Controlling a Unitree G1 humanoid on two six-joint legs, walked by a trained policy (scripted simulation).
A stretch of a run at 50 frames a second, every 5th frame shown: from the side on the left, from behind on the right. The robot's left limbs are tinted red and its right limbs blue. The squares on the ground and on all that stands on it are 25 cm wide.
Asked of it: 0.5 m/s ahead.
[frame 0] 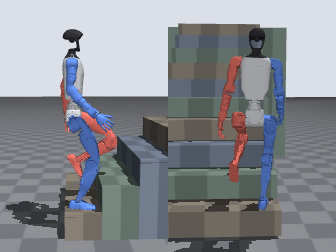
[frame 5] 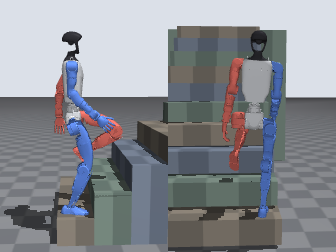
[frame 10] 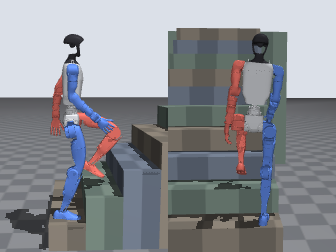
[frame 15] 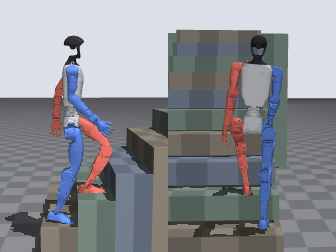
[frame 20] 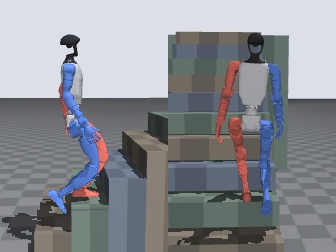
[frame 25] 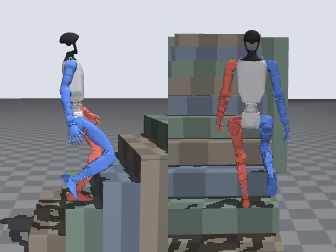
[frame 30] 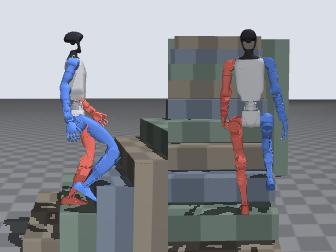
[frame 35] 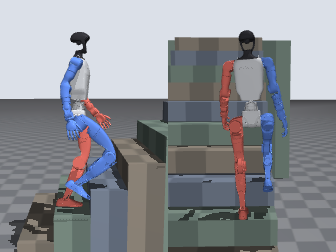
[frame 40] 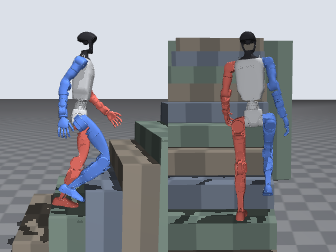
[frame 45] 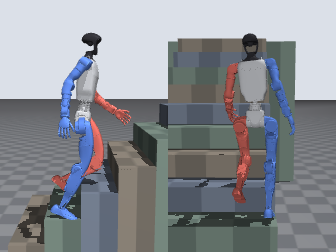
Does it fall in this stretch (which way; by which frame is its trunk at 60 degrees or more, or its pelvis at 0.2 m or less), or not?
no
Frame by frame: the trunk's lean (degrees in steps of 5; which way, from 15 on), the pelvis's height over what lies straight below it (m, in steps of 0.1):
0: 0, 0.7
5: 5, 0.8
10: 5, 0.8
15: 5, 0.8
20: 5, 0.7
25: 5, 0.7
30: 5, 0.7
35: 5, 0.8
40: 5, 0.8
45: 5, 0.6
